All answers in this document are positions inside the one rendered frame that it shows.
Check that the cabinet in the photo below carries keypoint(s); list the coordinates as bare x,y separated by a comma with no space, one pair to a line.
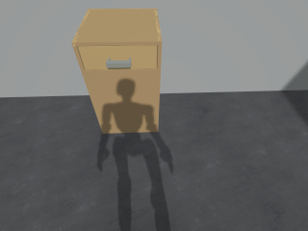
124,100

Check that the drawer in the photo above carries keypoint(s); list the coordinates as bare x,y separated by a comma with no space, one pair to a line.
95,57

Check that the handle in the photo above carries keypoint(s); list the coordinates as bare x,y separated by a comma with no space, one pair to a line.
119,64

